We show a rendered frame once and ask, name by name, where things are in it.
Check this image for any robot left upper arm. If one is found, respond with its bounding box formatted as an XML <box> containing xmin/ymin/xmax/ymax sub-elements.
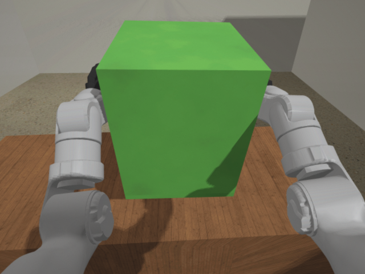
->
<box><xmin>1</xmin><ymin>190</ymin><xmax>114</xmax><ymax>274</ymax></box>

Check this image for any right robot forearm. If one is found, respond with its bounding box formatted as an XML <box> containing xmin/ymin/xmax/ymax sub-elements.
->
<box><xmin>257</xmin><ymin>86</ymin><xmax>365</xmax><ymax>207</ymax></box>

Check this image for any robot right upper arm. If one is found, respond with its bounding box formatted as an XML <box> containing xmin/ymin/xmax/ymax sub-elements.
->
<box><xmin>286</xmin><ymin>175</ymin><xmax>365</xmax><ymax>274</ymax></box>

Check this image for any pedestal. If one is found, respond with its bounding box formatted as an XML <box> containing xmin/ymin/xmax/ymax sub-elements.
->
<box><xmin>0</xmin><ymin>126</ymin><xmax>335</xmax><ymax>274</ymax></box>

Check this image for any carton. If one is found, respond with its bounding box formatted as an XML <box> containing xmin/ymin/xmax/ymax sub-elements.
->
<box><xmin>96</xmin><ymin>21</ymin><xmax>271</xmax><ymax>199</ymax></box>

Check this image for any left robot forearm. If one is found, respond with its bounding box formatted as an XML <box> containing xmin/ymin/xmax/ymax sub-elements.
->
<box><xmin>39</xmin><ymin>88</ymin><xmax>108</xmax><ymax>240</ymax></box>

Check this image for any robot left hand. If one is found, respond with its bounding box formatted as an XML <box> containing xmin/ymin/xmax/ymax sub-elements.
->
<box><xmin>86</xmin><ymin>63</ymin><xmax>100</xmax><ymax>90</ymax></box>

